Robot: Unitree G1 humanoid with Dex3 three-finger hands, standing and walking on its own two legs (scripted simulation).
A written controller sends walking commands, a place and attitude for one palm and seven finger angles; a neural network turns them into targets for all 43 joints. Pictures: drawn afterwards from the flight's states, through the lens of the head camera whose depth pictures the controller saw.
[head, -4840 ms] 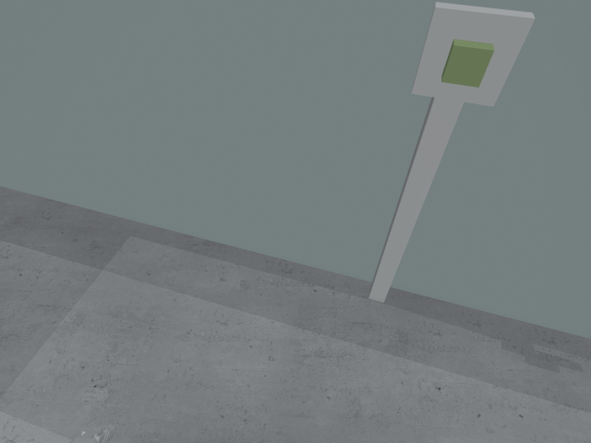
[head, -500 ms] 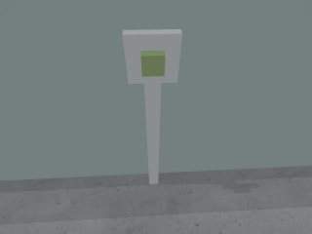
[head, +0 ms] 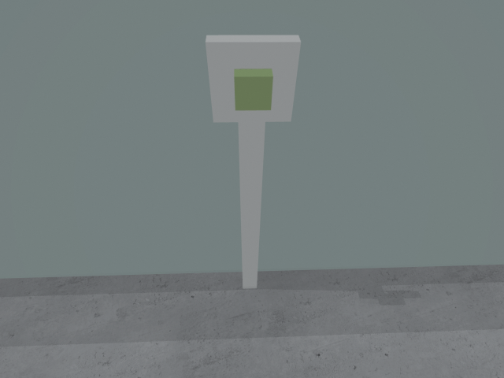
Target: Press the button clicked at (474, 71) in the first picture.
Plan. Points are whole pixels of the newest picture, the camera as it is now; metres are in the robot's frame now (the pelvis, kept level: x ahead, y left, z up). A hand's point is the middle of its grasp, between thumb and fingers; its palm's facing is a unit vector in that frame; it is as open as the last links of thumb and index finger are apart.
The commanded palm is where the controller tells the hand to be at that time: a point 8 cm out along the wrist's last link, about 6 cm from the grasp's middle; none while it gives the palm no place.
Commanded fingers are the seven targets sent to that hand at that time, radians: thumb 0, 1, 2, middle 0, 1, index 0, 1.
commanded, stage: look again from close up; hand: left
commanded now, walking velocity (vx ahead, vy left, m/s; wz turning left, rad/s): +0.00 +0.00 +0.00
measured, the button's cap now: (253, 89) +0.57 +0.03 +0.18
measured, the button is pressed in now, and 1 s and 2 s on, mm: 0 0 0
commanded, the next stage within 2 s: shuffle to correct the standing spot in 0.30 s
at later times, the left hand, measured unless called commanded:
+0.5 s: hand out of the picture -0.03 +0.17 -0.18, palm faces +0.04 -0.98 -0.18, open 7.4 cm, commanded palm none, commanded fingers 0.00 0.90 0.90 -0.20 -0.30 -0.20 -0.30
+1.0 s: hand out of the picture -0.04 +0.10 -0.19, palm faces +0.13 -0.99 -0.08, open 7.4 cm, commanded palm none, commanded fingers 0.00 0.90 0.90 -0.20 -0.30 -0.20 -0.30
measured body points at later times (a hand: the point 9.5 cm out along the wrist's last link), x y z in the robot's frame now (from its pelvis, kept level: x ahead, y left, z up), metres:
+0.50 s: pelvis -0.02 +0.00 +0.00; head -0.03 +0.01 +0.45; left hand -0.03 +0.22 -0.16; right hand -0.03 -0.21 -0.16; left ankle +0.01 +0.10 -0.74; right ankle +0.00 -0.11 -0.74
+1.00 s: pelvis +0.04 -0.04 -0.01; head +0.04 -0.01 +0.44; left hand -0.05 +0.15 -0.18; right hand +0.07 -0.27 -0.15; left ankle +0.05 +0.05 -0.74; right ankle +0.00 -0.11 -0.73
